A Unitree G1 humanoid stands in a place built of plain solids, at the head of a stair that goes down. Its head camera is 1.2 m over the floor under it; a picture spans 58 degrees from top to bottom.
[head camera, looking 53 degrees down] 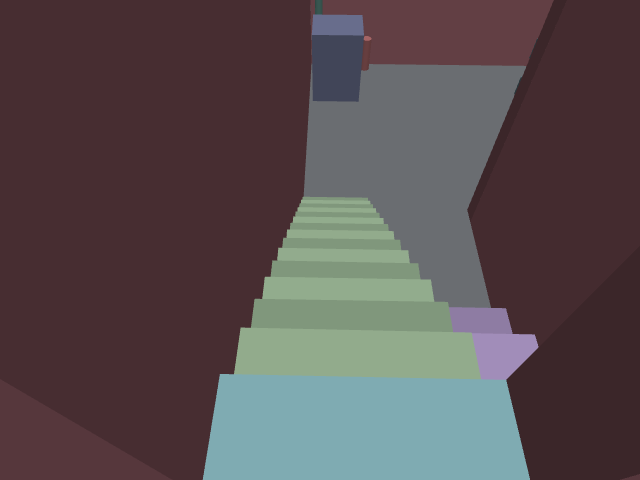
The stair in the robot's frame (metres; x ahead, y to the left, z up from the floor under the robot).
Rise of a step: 0.19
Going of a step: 0.23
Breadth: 0.80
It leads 1 degrees to the right of straight ahead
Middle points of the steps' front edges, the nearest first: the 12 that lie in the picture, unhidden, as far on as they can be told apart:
0.43 -0.12 0.00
0.65 -0.12 -0.19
0.88 -0.13 -0.38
1.11 -0.13 -0.58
1.33 -0.14 -0.77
1.56 -0.14 -0.97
1.79 -0.15 -1.16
2.02 -0.15 -1.36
2.24 -0.16 -1.55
2.47 -0.16 -1.75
2.70 -0.17 -1.94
2.93 -0.17 -2.14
